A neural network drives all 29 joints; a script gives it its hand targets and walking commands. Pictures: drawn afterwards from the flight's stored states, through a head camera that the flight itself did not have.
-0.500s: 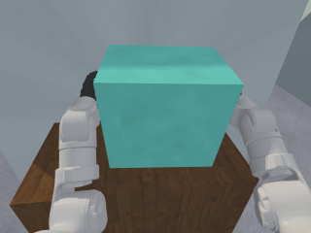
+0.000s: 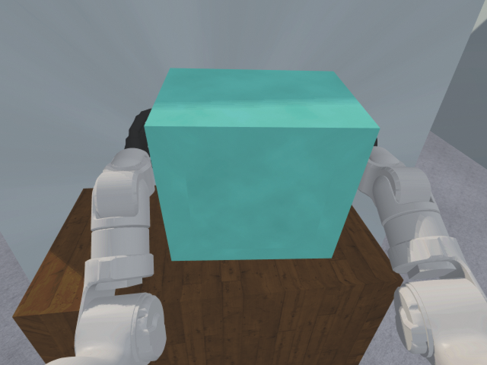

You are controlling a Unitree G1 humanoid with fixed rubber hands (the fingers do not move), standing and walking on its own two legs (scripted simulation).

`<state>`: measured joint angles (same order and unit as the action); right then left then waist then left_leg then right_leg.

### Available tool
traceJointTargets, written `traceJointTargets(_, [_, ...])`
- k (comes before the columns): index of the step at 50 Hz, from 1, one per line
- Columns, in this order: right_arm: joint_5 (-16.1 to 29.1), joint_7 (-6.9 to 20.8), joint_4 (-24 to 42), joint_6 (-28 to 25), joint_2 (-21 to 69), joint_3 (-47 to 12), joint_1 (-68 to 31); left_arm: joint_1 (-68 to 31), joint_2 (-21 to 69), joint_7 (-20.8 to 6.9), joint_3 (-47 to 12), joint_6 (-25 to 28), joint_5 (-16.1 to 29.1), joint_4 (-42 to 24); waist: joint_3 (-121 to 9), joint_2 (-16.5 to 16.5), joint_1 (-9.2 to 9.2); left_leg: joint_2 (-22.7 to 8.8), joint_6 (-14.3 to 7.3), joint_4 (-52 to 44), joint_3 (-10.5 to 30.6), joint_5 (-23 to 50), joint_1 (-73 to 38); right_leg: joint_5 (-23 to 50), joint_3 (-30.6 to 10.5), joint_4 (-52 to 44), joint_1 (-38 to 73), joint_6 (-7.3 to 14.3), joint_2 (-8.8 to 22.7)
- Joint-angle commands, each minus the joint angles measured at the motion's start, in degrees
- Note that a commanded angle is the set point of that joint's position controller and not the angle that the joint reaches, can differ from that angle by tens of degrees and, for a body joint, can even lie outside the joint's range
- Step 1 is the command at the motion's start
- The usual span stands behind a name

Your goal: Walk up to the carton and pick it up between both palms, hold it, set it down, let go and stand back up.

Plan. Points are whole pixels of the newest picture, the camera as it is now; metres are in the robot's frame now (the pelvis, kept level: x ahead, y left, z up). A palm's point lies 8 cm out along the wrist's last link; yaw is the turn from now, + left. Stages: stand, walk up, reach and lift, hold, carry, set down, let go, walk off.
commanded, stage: hold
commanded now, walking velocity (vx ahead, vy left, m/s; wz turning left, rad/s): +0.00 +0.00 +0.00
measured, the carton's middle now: (252, 165) +0.36 +0.00 +0.23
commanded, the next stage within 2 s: none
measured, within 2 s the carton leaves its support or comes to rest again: neither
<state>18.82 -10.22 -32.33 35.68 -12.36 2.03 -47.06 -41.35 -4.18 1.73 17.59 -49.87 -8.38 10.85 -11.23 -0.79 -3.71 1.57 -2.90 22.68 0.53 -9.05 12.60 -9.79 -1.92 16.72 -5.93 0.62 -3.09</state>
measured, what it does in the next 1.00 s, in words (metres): stands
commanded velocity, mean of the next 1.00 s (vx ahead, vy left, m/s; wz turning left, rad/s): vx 0.00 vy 0.00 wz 0.00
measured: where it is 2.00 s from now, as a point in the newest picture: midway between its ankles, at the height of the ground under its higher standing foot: outside the picture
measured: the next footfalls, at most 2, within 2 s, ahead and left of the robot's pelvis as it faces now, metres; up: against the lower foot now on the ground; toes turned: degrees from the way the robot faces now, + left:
none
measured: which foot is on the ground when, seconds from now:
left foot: down 0.00-1.00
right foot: down 0.00-1.00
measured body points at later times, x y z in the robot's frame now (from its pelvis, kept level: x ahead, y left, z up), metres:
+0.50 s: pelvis +0.00 +0.00 +0.00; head -0.08 +0.02 +0.44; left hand +0.37 +0.18 +0.25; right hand +0.37 -0.17 +0.25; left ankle +0.03 +0.08 -0.75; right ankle -0.01 -0.12 -0.75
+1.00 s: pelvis +0.00 +0.00 +0.00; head -0.08 +0.02 +0.44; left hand +0.37 +0.18 +0.25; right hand +0.37 -0.17 +0.25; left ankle +0.03 +0.08 -0.75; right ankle -0.01 -0.12 -0.75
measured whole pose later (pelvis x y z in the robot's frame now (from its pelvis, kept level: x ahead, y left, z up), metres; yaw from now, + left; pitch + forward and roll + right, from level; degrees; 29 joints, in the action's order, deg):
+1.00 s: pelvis +0.00 +0.00 +0.00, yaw +0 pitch -1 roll -2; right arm 19.1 -10.1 -31.5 35.3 -13.1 1.0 -46.1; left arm -41.2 -3.7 2.3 17.4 -49.6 -8.0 10.5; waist -11.2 -0.1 -3.6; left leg 1.6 -3.2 22.8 0.3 -9.2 12.4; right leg -9.6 -2.2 16.4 -5.6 0.3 -3.0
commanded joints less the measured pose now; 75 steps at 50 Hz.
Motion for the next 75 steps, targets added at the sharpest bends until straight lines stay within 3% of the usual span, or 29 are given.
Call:
traceJointTargets(1, [9.75,7.7,22.26,-3.17,38.09,-17.53,-55.82,-53.85,33.08,-8.4,-30.81,4.79,12.23,-11.81,-21.56,4.55,-1.09,-2.04,3.42,-1.87,2.5,12.83,-15.69,10.43,0.24,-2.44,-2.07,-1.46,-0.35])
traceJointTargets(4, [9.82,7.97,22.12,-3.31,37.89,-18.31,-56.75,-54.51,32.81,-7.88,-30.48,4.97,11.91,-11.61,-22.17,4.37,-0.39,-2.16,3.25,-1.75,2.54,13.24,-16.42,9.22,0.44,-2.52,-2.1,-1.32,-0.65])
traceJointTargets(6, [10.24,7.8,23.72,-3.48,38.91,-19.42,-56.46,-52.57,32.58,-7.88,-29.84,4.65,11.62,-11.64,-22.7,2.53,0.28,-1.85,2.79,-1.36,2.48,15.46,-16.64,12.72,0.19,-2.3,-0.95,-1.76,-0.58])
traceJointTargets(8, [10.01,7.31,24.13,-3.52,38.58,-19.13,-56.31,-51.17,32.33,-8.32,-29.47,4.4,11.29,-10.65,-22.01,1.61,-0.07,-1.88,2.58,-1.34,2.55,15.16,-16.77,13.35,0.29,-2.48,-0.66,-2.15,-0.5])
traceJointTargets(11, [11.25,6.89,27.16,-3.64,38.69,-20.23,-55.23,-51.66,33.17,-8.26,-31.64,4.78,12.79,-15.37,-24.97,2.77,-1.12,-1.88,3.3,-0.42,2.64,18.84,-18.69,16.42,0.15,-1.85,0.7,-1.98,-0.73])
traceJointTargets(13, [11.16,6.8,28.25,-3.59,38.38,-19.81,-56.44,-53.3,32.74,-7.98,-31.82,4.88,13.18,-15.14,-24.48,3.57,-1.04,-1.5,3.32,-0.16,2.65,17.98,-17.75,15.32,0.34,-2.11,-0.12,-2.07,-0.57])
traceJointTargets(16, [9.67,7.43,23.97,-3.03,37.76,-18.25,-54.45,-51.41,32.43,-8.03,-30.17,4.21,11.5,-11.92,-19.34,3.65,-0.29,-2.03,2.92,-2.34,2.27,12.23,-14.95,8.45,0.41,-2.87,-2.4,-1.43,-0.38])
traceJointTargets(18, [9.55,7.83,22.47,-2.84,37.35,-17.77,-53.75,-50.87,32.78,-8.12,-30.4,3.94,11.26,-11.66,-18.75,4.32,-0.6,-2.36,3.26,-2.52,2.45,12.63,-15.27,8.85,0.14,-2.94,-2.39,-0.89,-0.3])
traceJointTargets(26, [10.51,7.51,26.1,-3.16,38.73,-19.47,-55.55,-51.84,32.81,-8.13,-30.8,4.33,12.21,-13.61,-22.33,2.33,-0.32,-1.77,2.87,-1.25,2.51,15.61,-16.19,13.05,0.08,-2.5,-0.42,-1.82,-0.5])
traceJointTargets(33, [9.15,8.21,20.27,-3.09,37.22,-16.73,-55.02,-53.04,32.74,-7.85,-30.35,4.24,11.39,-10.8,-18.98,4.68,-0.6,-2.45,3.23,-2.63,2.44,10.61,-15.76,5.93,0.33,-3.44,-4.09,-0.83,-0.33])
traceJointTargets(35, [9.57,8.17,22.55,-3.34,37.28,-17.11,-55.09,-53.17,34.32,-7.76,-32.35,4.37,12.48,-13.08,-21.43,6.04,-1.36,-2.69,3.79,-2.12,2.74,13.25,-15.65,8.18,0.32,-2.68,-2.53,-0.52,-0.68])
traceJointTargets(36, [9.44,8.17,22.93,-3.46,37.36,-17.42,-56.87,-53.52,34.0,-7.7,-31.47,4.38,12.21,-11.71,-21.03,5.06,-0.55,-2.55,3.57,-2.25,2.66,12.22,-15.68,6.86,0.38,-2.91,-2.99,-0.65,-0.69])
traceJointTargets(38, [9.35,8.45,22.33,-3.57,37.61,-17.14,-57.71,-54.22,33.8,-7.69,-31.43,4.65,12.52,-11.11,-21.04,4.38,-0.7,-2.65,3.21,-2.28,2.67,11.65,-15.71,6.42,0.47,-2.98,-3.28,-0.73,-0.69])
traceJointTargets(39, [8.56,8.54,18.5,-3.07,36.83,-16.21,-55.95,-53.34,32.76,-7.8,-29.76,4.5,11.25,-8.52,-18.14,3.9,-0.83,-2.6,3.0,-3.05,2.58,9.88,-14.96,4.96,0.43,-3.57,-3.83,-0.73,-0.43])
traceJointTargets(42, [9.6,8.4,22.67,-3.93,38.13,-17.76,-56.92,-54.8,33.94,-7.66,-31.61,5.3,12.95,-13.21,-24.12,4.65,-0.76,-2.59,3.31,-1.64,2.88,13.87,-16.45,8.82,0.25,-2.35,-1.88,-0.89,-0.62])
traceJointTargets(45, [9.7,7.95,22.37,-3.41,37.49,-18.06,-55.94,-52.26,32.47,-7.78,-29.84,4.84,12.01,-10.68,-21.78,3.0,-0.24,-2.11,3.04,-1.28,2.52,15.3,-16.66,11.34,0.2,-2.44,-1.4,-1.51,-0.73])
traceJointTargets(46, [10.24,7.82,24.08,-3.54,38.0,-18.89,-55.34,-51.83,32.94,-7.9,-30.49,4.84,12.31,-12.79,-24.05,2.77,-0.45,-2.32,3.16,-0.95,2.62,17.49,-17.8,13.11,0.39,-1.95,0.07,-1.56,-1.1])
traceJointTargets(47, [10.06,7.65,22.59,-3.14,36.84,-18.56,-55.32,-50.48,31.72,-8.15,-28.63,4.24,11.12,-9.81,-20.93,1.84,0.13,-2.04,2.83,-1.37,2.42,15.74,-16.83,11.57,0.28,-2.67,-0.55,-1.68,-0.89])
traceJointTargets(48, [10.61,7.5,24.56,-3.52,37.85,-19.34,-55.67,-50.01,32.56,-8.38,-29.12,4.13,11.51,-11.04,-21.97,1.19,0.39,-1.89,2.53,-1.2,2.43,15.92,-16.62,13.25,0.0,-2.51,-0.1,-2.02,-0.58])
traceJointTargets(50, [11.13,7.17,24.71,-3.31,38.1,-19.72,-55.4,-51.44,32.13,-8.47,-29.6,4.22,11.72,-12.76,-21.83,2.11,-0.07,-1.78,2.87,-0.82,2.69,17.82,-17.12,15.72,0.09,-2.09,0.29,-2.1,-0.62])
traceJointTargets(51, [11.57,7.22,26.37,-3.6,38.39,-20.04,-56.6,-52.52,32.85,-8.38,-30.73,4.25,12.26,-13.84,-23.74,3.19,-0.03,-1.82,3.12,-0.65,2.76,17.33,-17.18,14.16,0.14,-2.05,0.61,-1.87,-0.7])
traceJointTargets(54, [10.27,7.64,23.21,-2.92,37.37,-18.38,-54.64,-52.09,33.15,-8.02,-30.8,4.16,11.83,-12.46,-19.88,4.01,-0.77,-2.36,3.32,-2.15,2.61,13.11,-16.34,9.2,-0.06,-2.98,-2.33,-1.07,-0.51])
traceJointTargets(57, [9.26,8.51,22.01,-3.27,37.83,-17.39,-56.55,-54.12,33.32,-7.71,-30.55,4.22,11.66,-11.26,-19.52,4.31,-0.22,-2.56,2.93,-3.13,2.33,9.13,-14.36,4.16,0.31,-3.27,-3.98,-0.79,-0.46])
traceJointTargets(62, [9.61,8.05,21.48,-2.84,38.43,-18.14,-56.45,-52.01,32.69,-8.15,-29.22,4.05,11.13,-9.21,-19.4,1.91,0.14,-2.29,2.43,-2.29,2.44,12.58,-15.57,9.45,-0.04,-2.91,-1.87,-1.36,-0.54])
traceJointTargets(67, [10.08,7.41,22.72,-3.3,38.93,-18.22,-55.9,-53.42,33.19,-8.17,-30.62,5.02,12.42,-12.09,-21.97,3.34,-0.93,-2.16,3.0,-1.39,2.4,15.07,-16.37,11.68,0.11,-2.36,-1.37,-1.47,-0.57])
traceJointTargets(71, [9.73,7.63,20.55,-3.01,37.05,-17.39,-56.28,-51.82,32.35,-8.16,-29.0,4.03,10.75,-8.67,-18.89,4.13,-0.14,-2.02,2.91,-2.2,2.34,11.05,-15.15,7.31,-0.09,-3.3,-2.81,-1.06,-0.18])
traceJointTargets(75, [9.79,7.81,22.25,-3.51,37.76,-17.65,-56.29,-52.35,33.3,-8.0,-30.5,4.53,11.67,-10.8,-20.95,4.31,-0.5,-2.19,3.34,-1.84,2.47,13.28,-15.59,9.28,0.01,-2.77,-2.28,-1.13,-0.56])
